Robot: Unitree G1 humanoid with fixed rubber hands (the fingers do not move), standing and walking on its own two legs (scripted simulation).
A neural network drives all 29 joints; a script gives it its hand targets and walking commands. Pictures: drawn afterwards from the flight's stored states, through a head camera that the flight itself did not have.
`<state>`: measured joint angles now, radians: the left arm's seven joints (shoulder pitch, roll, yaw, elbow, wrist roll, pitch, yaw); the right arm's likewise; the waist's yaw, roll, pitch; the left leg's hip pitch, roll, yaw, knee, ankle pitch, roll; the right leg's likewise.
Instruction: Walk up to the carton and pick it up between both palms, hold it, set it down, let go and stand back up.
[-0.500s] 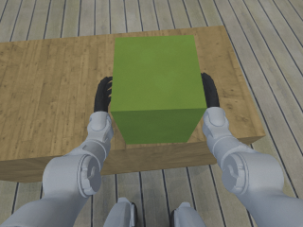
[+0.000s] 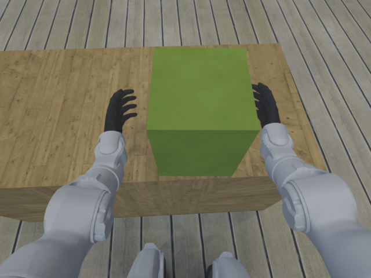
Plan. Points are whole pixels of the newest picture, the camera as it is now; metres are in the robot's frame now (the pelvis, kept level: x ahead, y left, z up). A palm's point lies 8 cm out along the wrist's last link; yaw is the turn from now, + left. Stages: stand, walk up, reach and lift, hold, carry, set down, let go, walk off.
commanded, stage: set down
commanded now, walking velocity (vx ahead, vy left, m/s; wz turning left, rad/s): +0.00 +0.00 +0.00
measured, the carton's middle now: (197, 118) +0.48 +0.01 -0.02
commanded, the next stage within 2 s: none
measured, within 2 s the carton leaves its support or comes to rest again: neither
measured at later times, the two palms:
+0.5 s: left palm (78, 89) +0.44 +0.23 +0.13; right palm (311, 76) +0.47 -0.19 +0.15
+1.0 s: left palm (78, 108) +0.40 +0.23 +0.11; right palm (290, 101) +0.44 -0.16 +0.11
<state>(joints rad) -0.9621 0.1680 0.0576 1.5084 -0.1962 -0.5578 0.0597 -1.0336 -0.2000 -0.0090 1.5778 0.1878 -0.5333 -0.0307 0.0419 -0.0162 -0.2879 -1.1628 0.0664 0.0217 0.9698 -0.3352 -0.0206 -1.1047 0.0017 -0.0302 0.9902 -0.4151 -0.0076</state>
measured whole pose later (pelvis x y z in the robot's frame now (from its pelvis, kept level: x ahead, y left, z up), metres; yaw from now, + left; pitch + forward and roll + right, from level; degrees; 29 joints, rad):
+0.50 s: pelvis +0.01 +0.00 +0.03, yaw +0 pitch +25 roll -1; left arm -0.89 0.29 -0.08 1.22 -0.35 -0.29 0.07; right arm -0.97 -0.37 0.17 1.30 0.45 -0.29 0.02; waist 0.07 0.00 -0.34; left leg -0.95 0.07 0.02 0.80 -0.28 -0.03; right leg -0.88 0.01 -0.04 0.80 -0.35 -0.01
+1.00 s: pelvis +0.01 -0.01 +0.06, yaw +1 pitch +19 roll -1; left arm -0.76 0.23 0.05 1.12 -0.20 -0.25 0.03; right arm -0.77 -0.28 0.17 1.17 0.37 -0.30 -0.01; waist 0.06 -0.01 -0.20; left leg -0.70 0.06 0.01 0.52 -0.15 -0.03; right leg -0.63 0.01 -0.05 0.53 -0.23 -0.02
